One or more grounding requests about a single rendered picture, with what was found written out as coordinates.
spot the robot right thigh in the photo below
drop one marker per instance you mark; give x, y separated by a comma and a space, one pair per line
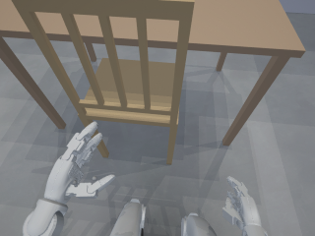
195, 225

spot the right robot hand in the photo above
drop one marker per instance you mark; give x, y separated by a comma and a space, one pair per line
245, 211

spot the robot right forearm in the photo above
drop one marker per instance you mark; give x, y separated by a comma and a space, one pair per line
253, 230

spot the robot left thigh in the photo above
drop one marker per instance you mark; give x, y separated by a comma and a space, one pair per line
130, 221

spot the left robot hand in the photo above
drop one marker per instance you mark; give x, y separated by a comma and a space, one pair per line
69, 167

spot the robot thigh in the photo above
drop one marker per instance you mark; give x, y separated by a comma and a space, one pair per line
130, 221
195, 225

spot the robot left forearm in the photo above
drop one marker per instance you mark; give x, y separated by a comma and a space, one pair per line
46, 220

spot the chair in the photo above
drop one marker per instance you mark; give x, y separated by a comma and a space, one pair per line
121, 90

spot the table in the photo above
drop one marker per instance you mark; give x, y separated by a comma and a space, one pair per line
253, 27

